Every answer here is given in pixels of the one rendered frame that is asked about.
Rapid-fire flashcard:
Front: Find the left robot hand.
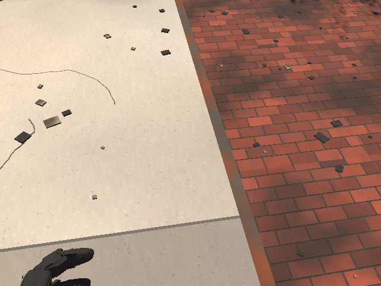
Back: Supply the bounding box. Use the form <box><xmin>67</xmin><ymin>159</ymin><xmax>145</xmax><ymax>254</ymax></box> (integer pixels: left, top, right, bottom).
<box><xmin>20</xmin><ymin>248</ymin><xmax>94</xmax><ymax>286</ymax></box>

